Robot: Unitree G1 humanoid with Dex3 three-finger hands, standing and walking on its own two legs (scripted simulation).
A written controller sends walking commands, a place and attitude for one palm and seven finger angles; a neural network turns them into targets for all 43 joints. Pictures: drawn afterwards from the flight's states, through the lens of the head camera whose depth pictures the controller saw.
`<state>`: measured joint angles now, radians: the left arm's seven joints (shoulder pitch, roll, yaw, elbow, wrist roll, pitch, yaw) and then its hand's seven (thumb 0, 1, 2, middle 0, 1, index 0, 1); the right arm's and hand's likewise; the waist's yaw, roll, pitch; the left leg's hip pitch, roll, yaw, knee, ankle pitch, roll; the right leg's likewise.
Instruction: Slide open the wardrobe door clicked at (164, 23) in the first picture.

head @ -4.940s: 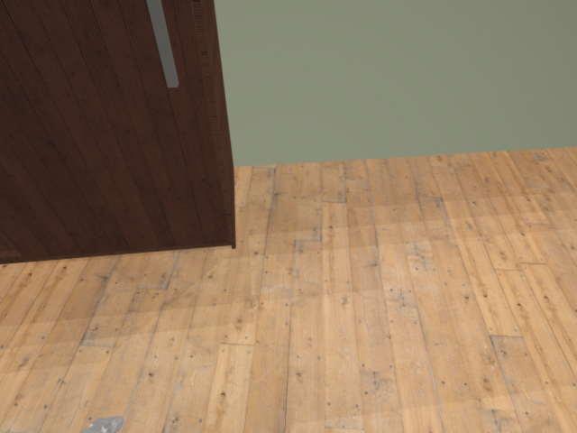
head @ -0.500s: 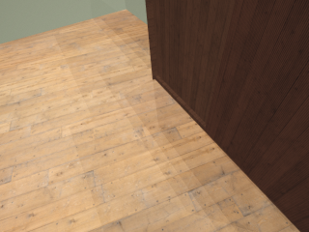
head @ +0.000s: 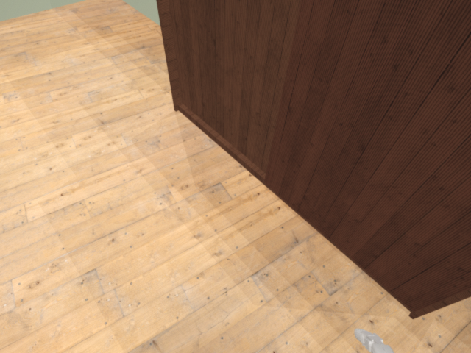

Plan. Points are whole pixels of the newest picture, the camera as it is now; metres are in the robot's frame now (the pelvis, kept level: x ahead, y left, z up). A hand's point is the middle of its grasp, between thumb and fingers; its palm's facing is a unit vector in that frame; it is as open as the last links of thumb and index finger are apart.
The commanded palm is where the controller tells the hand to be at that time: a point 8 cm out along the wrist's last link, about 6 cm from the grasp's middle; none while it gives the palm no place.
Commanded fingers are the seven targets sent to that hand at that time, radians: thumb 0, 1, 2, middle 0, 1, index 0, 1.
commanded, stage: turn to face it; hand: right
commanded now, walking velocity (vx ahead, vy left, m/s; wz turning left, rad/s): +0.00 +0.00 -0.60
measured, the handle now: out of the picture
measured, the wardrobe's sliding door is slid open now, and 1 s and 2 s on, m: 0.00 0.00 0.00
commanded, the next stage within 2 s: take the last steps up to it in 1.10 s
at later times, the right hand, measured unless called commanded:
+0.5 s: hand out of the picture -0.08 -0.22 -0.19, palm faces +0.37 +0.89 -0.25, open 7.4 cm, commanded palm none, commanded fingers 0.00 -0.90 -0.90 0.20 0.30 0.20 0.30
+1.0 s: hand out of the picture -0.02 -0.23 -0.14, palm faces +0.52 +0.82 -0.25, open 7.4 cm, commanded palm none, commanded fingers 0.00 -0.90 -0.90 0.20 0.30 0.20 0.30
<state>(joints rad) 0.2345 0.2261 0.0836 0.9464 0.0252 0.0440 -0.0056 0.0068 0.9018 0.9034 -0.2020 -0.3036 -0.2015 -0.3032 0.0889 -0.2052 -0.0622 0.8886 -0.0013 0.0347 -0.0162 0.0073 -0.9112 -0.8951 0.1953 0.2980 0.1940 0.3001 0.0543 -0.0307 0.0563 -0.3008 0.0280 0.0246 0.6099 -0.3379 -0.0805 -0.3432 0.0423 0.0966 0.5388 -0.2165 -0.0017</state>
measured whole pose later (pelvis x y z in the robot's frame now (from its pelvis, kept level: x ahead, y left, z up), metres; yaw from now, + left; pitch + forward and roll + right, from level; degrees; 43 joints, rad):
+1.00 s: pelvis -0.03 +0.01 +0.00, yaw -33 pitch +0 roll +0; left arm 0.24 0.21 0.06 0.94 0.03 0.04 0.00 0.01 0.90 0.90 -0.20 -0.30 -0.20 -0.30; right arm 0.10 -0.21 -0.05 0.87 0.00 0.04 -0.02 0.01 -0.91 -0.89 0.20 0.30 0.20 0.30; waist 0.05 -0.02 0.05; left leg -0.27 0.03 0.04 0.60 -0.32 -0.08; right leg -0.29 0.05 0.09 0.53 -0.24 -0.02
